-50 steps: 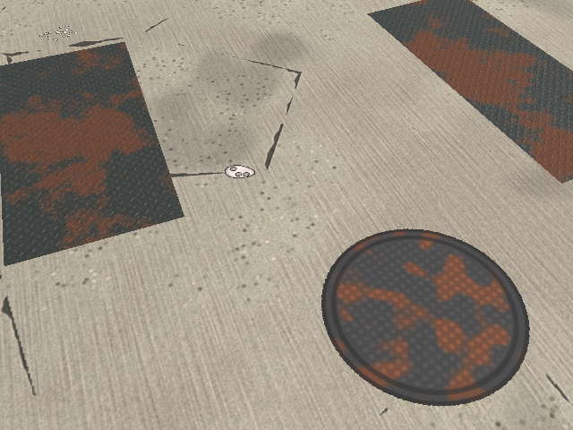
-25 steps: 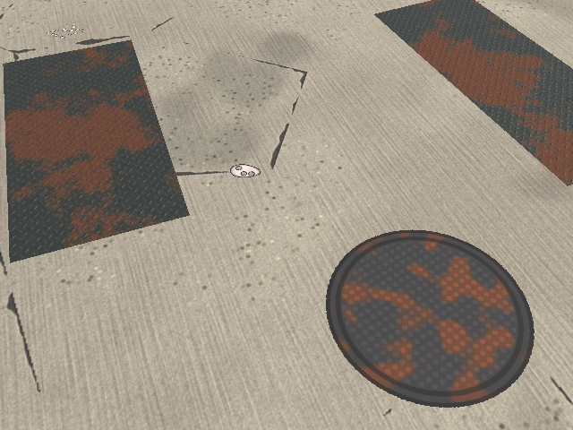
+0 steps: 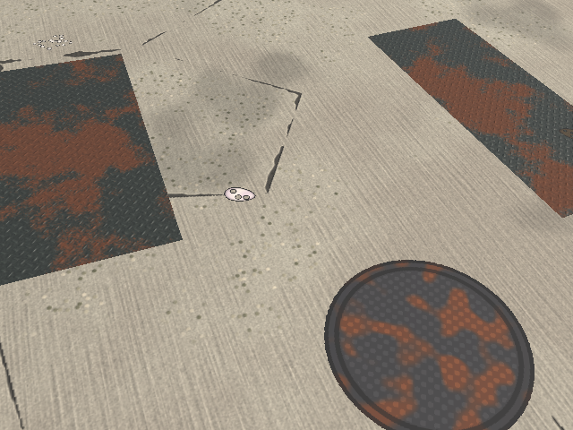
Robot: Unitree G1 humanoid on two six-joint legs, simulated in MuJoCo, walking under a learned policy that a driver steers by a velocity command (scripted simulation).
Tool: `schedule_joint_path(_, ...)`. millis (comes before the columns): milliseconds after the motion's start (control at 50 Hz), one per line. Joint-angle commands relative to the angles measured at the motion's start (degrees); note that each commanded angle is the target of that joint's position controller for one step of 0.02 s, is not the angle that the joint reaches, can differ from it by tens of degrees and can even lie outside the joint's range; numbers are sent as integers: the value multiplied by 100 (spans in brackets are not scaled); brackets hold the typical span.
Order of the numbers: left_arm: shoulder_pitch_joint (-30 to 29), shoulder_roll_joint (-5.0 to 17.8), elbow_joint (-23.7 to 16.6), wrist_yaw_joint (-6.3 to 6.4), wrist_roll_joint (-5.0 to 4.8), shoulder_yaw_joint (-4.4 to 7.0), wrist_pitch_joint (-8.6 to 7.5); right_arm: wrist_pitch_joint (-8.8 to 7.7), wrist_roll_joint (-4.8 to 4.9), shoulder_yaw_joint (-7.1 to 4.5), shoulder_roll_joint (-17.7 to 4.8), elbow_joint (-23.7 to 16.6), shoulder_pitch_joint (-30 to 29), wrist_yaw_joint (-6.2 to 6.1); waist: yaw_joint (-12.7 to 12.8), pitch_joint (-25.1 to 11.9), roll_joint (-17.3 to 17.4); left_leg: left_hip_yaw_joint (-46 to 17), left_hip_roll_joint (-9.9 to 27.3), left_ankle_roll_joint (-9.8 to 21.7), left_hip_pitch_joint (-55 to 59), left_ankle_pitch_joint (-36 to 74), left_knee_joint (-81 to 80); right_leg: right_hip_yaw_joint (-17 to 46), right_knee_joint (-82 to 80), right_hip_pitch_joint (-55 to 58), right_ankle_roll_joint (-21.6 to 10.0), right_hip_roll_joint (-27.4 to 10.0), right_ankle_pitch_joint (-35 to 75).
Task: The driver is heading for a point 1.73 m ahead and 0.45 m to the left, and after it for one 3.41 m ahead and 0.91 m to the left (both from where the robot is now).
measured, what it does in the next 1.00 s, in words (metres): walks ahead, turning left: right foot, then left foot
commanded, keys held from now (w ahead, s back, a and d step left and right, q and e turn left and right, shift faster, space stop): w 0.42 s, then w+q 0.58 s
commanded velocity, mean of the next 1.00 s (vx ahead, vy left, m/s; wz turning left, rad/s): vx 0.47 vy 0.00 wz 0.22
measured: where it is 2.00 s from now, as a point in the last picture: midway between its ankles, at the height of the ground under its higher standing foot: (201, 263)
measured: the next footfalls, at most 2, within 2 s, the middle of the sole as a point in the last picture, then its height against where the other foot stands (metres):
right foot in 0.34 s outside the picture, level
left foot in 0.90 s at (230, 385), level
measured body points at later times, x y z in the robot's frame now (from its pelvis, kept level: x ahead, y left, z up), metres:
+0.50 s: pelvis +0.26 -0.06 +0.00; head +0.29 -0.06 +0.45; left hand +0.36 +0.21 -0.13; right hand +0.30 -0.32 -0.15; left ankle +0.19 +0.09 -0.64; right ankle +0.32 -0.14 -0.74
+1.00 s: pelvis +0.55 +0.02 -0.02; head +0.59 +0.04 +0.43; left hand +0.55 +0.30 -0.15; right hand +0.77 -0.19 -0.12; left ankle +0.61 +0.10 -0.74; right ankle +0.44 -0.15 -0.63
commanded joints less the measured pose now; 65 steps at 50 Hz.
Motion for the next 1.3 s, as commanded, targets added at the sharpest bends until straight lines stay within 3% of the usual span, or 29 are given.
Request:
schedule_joint_path(20,-653,479,-460,-102,87,145,-210,-8,-29,-7,-473,-175,386,3,-103,740,759,-1693,1398,598,1158,830,-1701,94,-77,-2171,-22,-557,832)
schedule_joint_path(60,-891,236,-538,-163,99,102,-166,62,-54,0,-549,-152,658,-65,-155,632,752,-1254,1287,652,1212,1810,-1669,-128,-478,-2140,141,-518,1087)
schedule_joint_path(120,-1727,10,-878,-187,92,-8,-138,133,-80,-23,-785,-266,632,-167,-268,800,640,-895,1198,696,735,2017,-1848,-311,-1709,-1823,325,-382,1609)
schedule_joint_path(220,-2444,150,-1195,-288,32,-51,-145,137,25,-102,-945,-235,836,-209,-285,1055,768,-678,1407,714,677,2089,-1986,-359,-2815,-1233,210,-212,2120)
schedule_joint_path(280,-2246,416,-1241,-343,41,44,-196,190,31,-181,-1060,-290,655,-214,62,750,811,-528,1589,559,1231,3614,-1394,-359,-3080,-699,-61,-62,1844)
schedule_joint_path(320,-942,792,-877,-292,26,266,-183,283,-39,-213,-1117,-383,462,-206,764,-170,955,-282,1395,372,1154,5518,166,-579,-3015,1016,-328,297,1663)
schedule_joint_path(340,96,1038,-592,-232,26,387,-145,300,-85,-171,-1061,-499,364,-192,1216,-808,856,-200,1174,198,213,4915,1517,-150,-2916,2619,-562,-81,1592)
schedule_joint_path(360,963,1562,-415,-186,194,513,-97,216,-105,7,-386,-619,950,-123,1022,-1794,-487,-17,258,-167,-2001,2190,3853,2402,-3204,4836,-1408,-1637,348)
schedule_joint_path(380,923,1270,-358,-217,175,400,-83,40,14,72,-214,-536,979,-83,946,-2258,-1157,-769,-262,-176,-2806,-1314,5154,4450,-4435,4959,-1739,-2257,-365)
schedule_joint_path(400,308,905,-404,-238,120,280,-119,-89,192,-75,-720,-743,419,-58,822,-1183,-879,-949,119,-30,-3384,-1119,5603,3818,-4638,4081,-1405,-2007,-527)
schedule_joint_path(420,-228,661,-526,-243,124,208,-148,-150,269,-116,-896,-887,-79,-75,640,-499,-438,-764,440,65,-3368,-612,5471,2852,-4741,3085,-1192,-1811,0)
schedule_joint_path(440,-632,496,-571,-274,181,159,-193,-136,243,-145,-845,-906,-249,-127,404,-139,-10,-678,702,71,-3080,-155,5085,2111,-4918,2194,-1039,-1620,672)
schedule_joint_path(460,-829,307,-571,-295,242,104,-246,-44,171,-203,-803,-865,-181,-172,190,-22,-27,-703,902,86,-2681,115,4775,1527,-5095,1651,-889,-1387,1049)
schedule_joint_path(500,-798,267,-425,-308,265,105,-295,154,161,-184,-484,-802,78,-186,1,102,-215,-729,1002,53,-2251,181,4490,943,-5371,1046,-892,-1246,1311)
schedule_joint_path(560,-539,478,-223,-205,293,144,-345,270,116,-251,-600,-1067,-417,-216,-5,426,-186,-815,1003,-43,-2833,769,3963,355,-5637,930,-911,-1197,1630)
schedule_joint_path(680,-149,729,-156,-4,273,154,-310,166,53,-199,-485,-1559,-1658,-27,356,536,43,-430,770,-83,-3061,2507,1848,-531,-5724,1513,-654,-1094,2232)
schedule_joint_path(780,462,858,26,37,182,193,-84,169,73,-122,-433,-2100,-2484,186,634,708,151,-102,647,76,-3655,1937,1127,-800,-5180,2935,-564,-1474,2961)
schedule_joint_path(840,286,1067,-112,83,183,256,77,190,97,-223,-671,-2308,-2268,304,328,328,-174,381,226,346,-2908,1053,1060,-1070,-4173,3258,-372,-1555,5423)
schedule_joint_path(880,107,1118,-257,135,201,263,177,217,126,-501,-1164,-2055,-874,283,-449,-485,-253,526,-255,685,-930,1089,762,-1304,-2201,2731,-133,-1321,6346)
schedule_joint_path(900,152,1007,-417,142,256,197,128,279,111,-712,-1698,-1884,70,156,-811,-1098,348,-760,457,1064,890,1012,558,-1336,-412,1323,109,-1062,4690)
schedule_joint_path(920,629,116,-689,3,324,-78,-95,273,125,-788,-2162,-2042,-74,105,-206,-1746,1816,-4305,2040,2336,2971,357,-159,-837,1935,-1380,511,372,-670)
schedule_joint_path(940,150,701,-770,-124,146,40,-402,256,31,-626,-1672,-2045,131,96,-538,-2202,1108,-4924,2130,2273,3256,169,-737,504,2341,-2049,306,231,-1074)
schedule_joint_path(960,-422,909,-980,-170,-61,102,-525,220,-27,-545,-1348,-2058,-72,70,-553,-1416,875,-3888,1877,1906,2723,568,-705,513,2154,-2371,139,-76,-672)
schedule_joint_path(980,-533,802,-1024,-142,-8,79,-558,177,-9,-501,-1208,-2127,-503,85,-237,-786,186,-3095,1606,1689,1710,1279,-761,464,1501,-2181,123,-348,-245)
schedule_joint_path(1000,-548,841,-964,-88,124,136,-505,160,4,-442,-1015,-2240,-874,80,-28,-545,-3,-2567,1389,1523,986,1823,-834,420,914,-1784,174,-547,-63)
schedule_joint_path(1040,-373,784,-1004,-80,226,180,-332,165,-39,-416,-1014,-2367,-1122,58,265,-275,116,-2250,1165,1504,62,2292,-1094,399,425,-1189,332,-643,95)
schedule_joint_path(1100,-635,568,-1188,-42,320,146,-190,152,25,-488,-1274,-2363,-953,-45,292,-60,244,-1789,984,1508,-549,2637,-1270,207,-562,-1131,651,-561,642)
schedule_joint_path(1200,-1691,413,-1546,-70,252,73,-222,234,70,-528,-1372,-2295,-556,-144,-127,68,607,-1495,572,1013,-874,1683,-1126,94,-2692,-587,716,-104,2487)
schedule_joint_path(1300,-1888,766,-1754,-159,175,187,-330,300,97,-520,-1297,-2223,-331,-186,-105,38,827,-2296,905,848,-196,1172,-484,377,-3340,-320,511,-14,2077)
Keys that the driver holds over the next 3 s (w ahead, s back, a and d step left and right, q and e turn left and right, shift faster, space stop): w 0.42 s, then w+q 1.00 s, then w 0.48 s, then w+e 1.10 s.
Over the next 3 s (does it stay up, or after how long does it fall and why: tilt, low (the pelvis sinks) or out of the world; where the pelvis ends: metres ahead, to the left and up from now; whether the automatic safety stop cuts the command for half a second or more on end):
stays up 1.54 0.47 -0.01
